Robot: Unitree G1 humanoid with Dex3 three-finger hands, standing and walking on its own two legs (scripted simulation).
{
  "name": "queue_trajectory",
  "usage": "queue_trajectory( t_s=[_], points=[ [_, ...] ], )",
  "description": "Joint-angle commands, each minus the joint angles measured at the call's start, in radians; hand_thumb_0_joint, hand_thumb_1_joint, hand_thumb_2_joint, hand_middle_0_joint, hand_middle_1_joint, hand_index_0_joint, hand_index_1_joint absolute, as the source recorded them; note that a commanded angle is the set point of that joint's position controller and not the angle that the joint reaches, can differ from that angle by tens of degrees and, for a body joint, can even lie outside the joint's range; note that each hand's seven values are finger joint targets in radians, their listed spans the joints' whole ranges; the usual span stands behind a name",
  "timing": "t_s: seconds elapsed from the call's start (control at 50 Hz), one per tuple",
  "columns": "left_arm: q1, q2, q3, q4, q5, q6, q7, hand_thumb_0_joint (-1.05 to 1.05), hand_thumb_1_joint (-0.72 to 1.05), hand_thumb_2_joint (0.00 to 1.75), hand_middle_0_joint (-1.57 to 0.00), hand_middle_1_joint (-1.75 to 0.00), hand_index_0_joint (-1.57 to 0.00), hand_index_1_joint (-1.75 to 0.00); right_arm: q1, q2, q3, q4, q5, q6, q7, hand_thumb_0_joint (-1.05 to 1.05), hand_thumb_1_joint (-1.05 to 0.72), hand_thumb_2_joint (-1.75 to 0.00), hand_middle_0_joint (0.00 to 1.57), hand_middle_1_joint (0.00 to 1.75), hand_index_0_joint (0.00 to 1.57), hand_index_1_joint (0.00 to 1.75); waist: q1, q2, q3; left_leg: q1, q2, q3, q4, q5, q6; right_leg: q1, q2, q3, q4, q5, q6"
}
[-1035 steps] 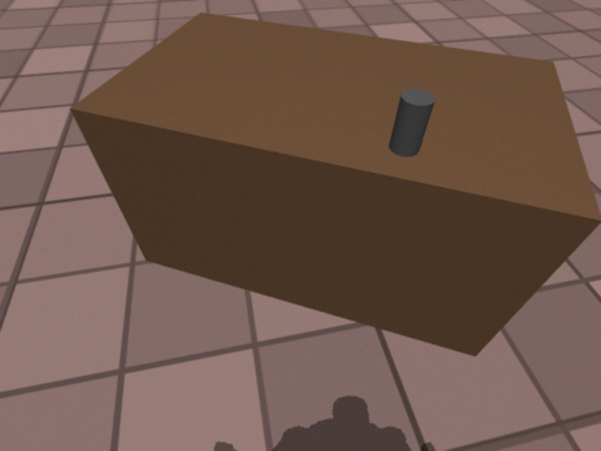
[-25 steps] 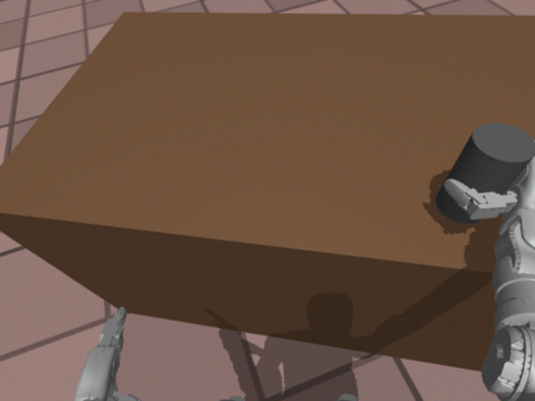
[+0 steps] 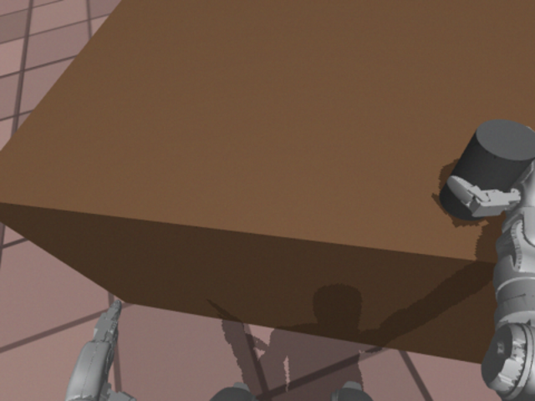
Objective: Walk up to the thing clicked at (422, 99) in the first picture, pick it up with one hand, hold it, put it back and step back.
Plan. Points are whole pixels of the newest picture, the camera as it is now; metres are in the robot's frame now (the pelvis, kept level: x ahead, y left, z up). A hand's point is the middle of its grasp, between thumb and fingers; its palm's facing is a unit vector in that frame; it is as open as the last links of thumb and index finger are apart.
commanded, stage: lower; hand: right
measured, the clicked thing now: (483, 173) +0.46 -0.25 +0.06
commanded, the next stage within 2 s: loosen in 0.04 s
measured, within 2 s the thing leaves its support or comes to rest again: neither
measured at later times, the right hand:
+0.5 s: hand (485, 176) +0.46 -0.26 +0.05, palm faces +0.28 +0.96 +0.02, open 11.1 cm
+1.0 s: hand (514, 160) +0.46 -0.28 +0.09, palm faces +0.32 +0.95 +0.02, open 16.4 cm
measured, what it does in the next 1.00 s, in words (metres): stands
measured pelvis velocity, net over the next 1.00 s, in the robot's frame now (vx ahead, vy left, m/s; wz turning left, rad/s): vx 0.00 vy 0.00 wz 0.00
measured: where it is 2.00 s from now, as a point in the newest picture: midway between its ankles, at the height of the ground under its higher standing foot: outside the picture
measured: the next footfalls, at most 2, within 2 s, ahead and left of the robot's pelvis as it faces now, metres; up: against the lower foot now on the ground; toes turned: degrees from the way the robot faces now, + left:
none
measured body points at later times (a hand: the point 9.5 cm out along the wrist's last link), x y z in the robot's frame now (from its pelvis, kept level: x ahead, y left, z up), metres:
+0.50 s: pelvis +0.00 +0.00 -0.01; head +0.09 -0.04 +0.43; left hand +0.15 +0.27 -0.02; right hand +0.44 -0.31 +0.05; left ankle -0.01 +0.14 -0.68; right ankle +0.04 -0.11 -0.68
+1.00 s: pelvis +0.00 +0.00 +0.00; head +0.08 -0.04 +0.44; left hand +0.15 +0.26 -0.02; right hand +0.44 -0.33 +0.09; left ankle -0.01 +0.14 -0.68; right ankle +0.04 -0.11 -0.68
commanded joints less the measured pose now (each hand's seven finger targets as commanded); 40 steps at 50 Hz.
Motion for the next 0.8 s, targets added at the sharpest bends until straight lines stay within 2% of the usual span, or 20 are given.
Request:
queue_trajectory(
  t_s=[0.0,0.04,0.06,0.12,0.14,0.18,0.24,0.28,0.32,0.34,0.4,0.42,0.46,0.52,0.54,0.58,0.66,0.72,0.74,0.78],
  points=[
    [-0.004,0.185,0.106,-0.210,-0.004,-0.051,0.016,0.00,-0.55,0.06,-0.05,-0.05,-0.04,-0.05,-0.418,-0.251,-0.021,-0.241,0.009,-0.079,-0.003,0.00,-0.24,-1.30,1.27,1.42,1.31,1.42,0.003,-0.161,-0.439,0.040,-0.026,0.017,-0.089,0.299,0.035,0.414,0.017,0.033,-0.094,0.267,-0.006],
    [0.031,0.148,0.078,-0.178,-0.004,-0.042,0.009,0.00,-0.55,0.06,-0.05,-0.05,-0.04,-0.05,-0.402,-0.215,-0.002,-0.198,0.006,-0.077,-0.002,0.00,-0.25,-1.30,1.28,1.42,1.32,1.42,0.000,-0.164,-0.391,0.011,-0.030,0.022,-0.080,0.279,0.037,0.392,0.018,0.035,-0.099,0.253,-0.003],
    [-0.003,0.165,0.084,-0.242,-0.007,-0.045,0.009,0.00,-0.54,0.06,-0.05,-0.05,-0.04,-0.05,-0.372,-0.220,-0.012,-0.163,0.007,-0.076,-0.003,0.00,-0.25,-1.31,1.28,1.43,1.32,1.43,0.012,-0.128,-0.392,0.016,-0.032,0.027,-0.082,0.269,0.036,0.381,0.016,0.041,-0.098,0.243,-0.003],
    [0.054,0.169,0.101,-0.192,-0.002,-0.033,0.009,0.00,-0.54,0.05,-0.05,-0.05,-0.04,-0.05,-0.392,-0.239,-0.019,-0.174,0.002,-0.080,-0.007,0.00,-0.24,-1.28,1.26,1.39,1.30,1.39,0.005,-0.160,-0.388,-0.006,-0.029,0.019,-0.070,0.265,0.036,0.371,0.016,0.035,-0.085,0.229,-0.004],
    [0.027,0.180,0.108,-0.232,-0.004,-0.035,0.010,0.00,-0.54,0.05,-0.06,-0.05,-0.05,-0.05,-0.380,-0.222,-0.011,-0.158,0.005,-0.075,-0.006,0.00,-0.16,-1.20,1.28,1.34,1.32,1.34,0.019,-0.135,-0.390,0.005,-0.028,0.019,-0.075,0.265,0.034,0.358,0.017,0.036,-0.081,0.220,-0.006],
    [0.038,0.173,0.098,-0.225,-0.001,-0.032,0.008,0.00,-0.50,0.03,-0.05,-0.06,-0.07,-0.04,-0.400,-0.235,-0.013,-0.207,-0.001,-0.076,-0.004,0.00,-0.02,-1.04,1.19,1.18,1.22,1.18,0.007,-0.156,-0.427,0.012,-0.028,0.019,-0.062,0.286,0.034,0.375,0.017,0.035,-0.076,0.248,-0.006],
    [0.068,0.177,0.102,-0.235,-0.002,-0.023,0.006,0.00,-0.50,0.03,-0.05,-0.06,-0.06,-0.04,-0.403,-0.223,-0.012,-0.188,0.002,-0.069,-0.002,0.00,0.06,-0.80,1.13,0.98,1.15,0.98,0.018,-0.155,-0.412,-0.001,-0.031,0.026,-0.061,0.276,0.036,0.377,0.017,0.039,-0.080,0.251,-0.002],
    [0.027,0.171,0.091,-0.250,-0.003,-0.022,0.004,0.00,-0.51,0.03,-0.05,-0.06,-0.06,-0.05,-0.389,-0.223,-0.009,-0.174,0.000,-0.068,-0.005,0.00,0.16,-0.64,1.09,0.86,1.10,0.86,0.003,-0.151,-0.385,-0.005,-0.029,0.027,-0.061,0.258,0.039,0.353,0.016,0.040,-0.085,0.233,-0.001],
    [0.041,0.173,0.098,-0.248,-0.003,-0.017,0.006,0.00,-0.53,0.05,-0.05,-0.05,-0.05,-0.05,-0.418,-0.236,-0.009,-0.191,-0.006,-0.071,-0.004,0.00,0.28,-0.52,0.98,0.78,0.99,0.78,0.007,-0.173,-0.399,-0.015,-0.029,0.024,-0.062,0.239,0.041,0.372,0.016,0.038,-0.088,0.212,0.001],
    [0.050,0.166,0.096,-0.248,-0.001,-0.018,0.004,0.00,-0.53,0.06,-0.05,-0.05,-0.05,-0.05,-0.410,-0.208,0.006,-0.178,-0.003,-0.069,-0.002,0.00,0.33,-0.46,0.96,0.74,0.97,0.74,0.018,-0.163,-0.395,-0.007,-0.030,0.024,-0.061,0.250,0.038,0.360,0.017,0.037,-0.083,0.214,-0.001],
    [0.035,0.173,0.093,-0.261,-0.002,-0.017,0.005,0.00,-0.53,0.06,-0.05,-0.05,-0.05,-0.05,-0.403,-0.247,-0.020,-0.176,-0.005,-0.066,-0.002,0.00,0.40,-0.35,0.86,0.62,0.87,0.62,0.003,-0.160,-0.417,0.006,-0.029,0.024,-0.054,0.287,0.036,0.377,0.018,0.036,-0.070,0.268,-0.002],
    [0.043,0.174,0.100,-0.255,-0.003,-0.014,0.004,0.00,-0.54,0.06,-0.05,-0.05,-0.05,-0.05,-0.378,-0.225,-0.010,-0.164,-0.004,-0.063,0.000,0.00,0.44,-0.31,0.81,0.57,0.82,0.57,0.014,-0.153,-0.417,0.009,-0.028,0.023,-0.054,0.302,0.033,0.371,0.018,0.035,-0.062,0.272,-0.007],
    [0.062,0.176,0.103,-0.261,-0.004,-0.012,0.005,0.00,-0.55,0.06,-0.05,-0.05,-0.05,-0.05,-0.420,-0.246,-0.025,-0.208,-0.001,-0.066,-0.001,0.00,0.47,-0.24,0.74,0.49,0.74,0.49,0.022,-0.152,-0.430,0.019,-0.028,0.019,-0.059,0.302,0.031,0.366,0.019,0.033,-0.059,0.255,-0.010],
    [0.031,0.175,0.097,-0.257,-0.006,-0.011,0.005,0.00,-0.54,0.06,-0.05,-0.05,-0.05,-0.05,-0.413,-0.261,-0.032,-0.216,-0.002,-0.069,-0.004,0.00,0.45,-0.22,0.64,0.43,0.65,0.43,-0.003,-0.181,-0.407,-0.009,-0.029,0.023,-0.058,0.245,0.040,0.373,0.018,0.035,-0.082,0.214,-0.001],
    [0.042,0.177,0.103,-0.257,-0.005,-0.012,0.006,0.00,-0.54,0.06,-0.05,-0.05,-0.05,-0.05,-0.411,-0.251,-0.024,-0.212,-0.002,-0.071,-0.004,0.00,0.45,-0.21,0.61,0.41,0.61,0.41,0.011,-0.182,-0.415,-0.018,-0.031,0.026,-0.055,0.248,0.040,0.386,0.015,0.039,-0.079,0.223,0.000],
    [0.054,0.182,0.107,-0.250,-0.002,-0.010,0.006,0.00,-0.55,0.06,-0.05,-0.05,-0.04,-0.05,-0.404,-0.253,-0.031,-0.218,-0.002,-0.073,-0.008,0.00,0.41,-0.21,0.54,0.38,0.54,0.38,0.009,-0.186,-0.421,-0.023,-0.034,0.032,-0.046,0.261,0.041,0.401,0.012,0.045,-0.081,0.262,0.004],
    [0.034,0.170,0.099,-0.256,-0.002,-0.010,0.006,0.00,-0.55,0.06,-0.05,-0.05,-0.04,-0.05,-0.425,-0.274,-0.039,-0.247,-0.002,-0.077,-0.011,0.00,0.43,-0.20,0.43,0.32,0.43,0.32,0.000,-0.188,-0.445,0.017,-0.028,0.018,-0.056,0.287,0.034,0.380,0.018,0.033,-0.065,0.248,-0.006],
    [0.040,0.162,0.086,-0.248,-0.003,-0.012,0.005,0.00,-0.51,0.03,-0.06,-0.05,-0.06,-0.05,-0.395,-0.246,-0.031,-0.205,0.001,-0.071,-0.008,0.00,0.42,-0.27,0.31,0.30,0.31,0.30,0.011,-0.144,-0.412,0.014,-0.030,0.016,-0.063,0.281,0.032,0.345,0.019,0.031,-0.060,0.225,-0.010],
    [0.034,0.154,0.076,-0.258,-0.004,-0.013,0.003,0.00,-0.51,0.03,-0.06,-0.05,-0.06,-0.05,-0.382,-0.257,-0.034,-0.204,-0.003,-0.072,-0.007,0.00,0.41,-0.27,0.27,0.30,0.28,0.30,0.003,-0.155,-0.421,0.024,-0.028,0.012,-0.064,0.297,0.029,0.349,0.020,0.028,-0.052,0.241,-0.011],
    [0.020,0.193,0.109,-0.293,-0.006,-0.011,0.010,0.00,-0.51,0.03,-0.06,-0.05,-0.06,-0.05,-0.422,-0.335,-0.068,-0.287,-0.005,-0.080,-0.008,0.00,0.42,-0.20,0.21,0.22,0.22,0.22,-0.006,-0.172,-0.500,0.072,-0.027,0.013,-0.067,0.322,0.028,0.395,0.020,0.030,-0.057,0.269,-0.009]
  ],
)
